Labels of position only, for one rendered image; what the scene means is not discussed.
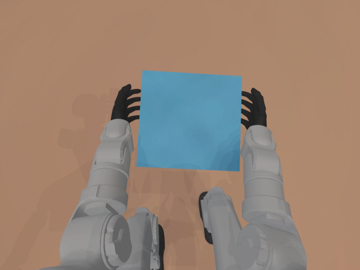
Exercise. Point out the right robot upper arm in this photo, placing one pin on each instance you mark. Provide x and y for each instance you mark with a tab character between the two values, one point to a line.
263	247

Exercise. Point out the left robot hand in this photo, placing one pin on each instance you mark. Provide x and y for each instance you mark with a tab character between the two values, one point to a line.
120	110

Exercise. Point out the right robot hand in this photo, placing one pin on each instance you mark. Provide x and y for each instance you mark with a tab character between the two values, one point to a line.
257	114

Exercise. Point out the robot right forearm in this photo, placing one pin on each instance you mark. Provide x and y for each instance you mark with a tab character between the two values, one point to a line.
264	188

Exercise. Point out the robot left forearm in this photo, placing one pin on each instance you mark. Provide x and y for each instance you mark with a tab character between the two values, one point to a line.
107	184

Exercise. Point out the right robot thigh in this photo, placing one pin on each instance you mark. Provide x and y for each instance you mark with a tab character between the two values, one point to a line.
220	218

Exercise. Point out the left robot shin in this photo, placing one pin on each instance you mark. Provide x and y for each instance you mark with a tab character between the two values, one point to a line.
154	261

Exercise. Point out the left robot upper arm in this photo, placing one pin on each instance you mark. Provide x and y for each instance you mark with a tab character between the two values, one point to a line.
96	242

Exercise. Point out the carton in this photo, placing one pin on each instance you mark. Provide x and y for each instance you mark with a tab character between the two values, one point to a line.
189	121

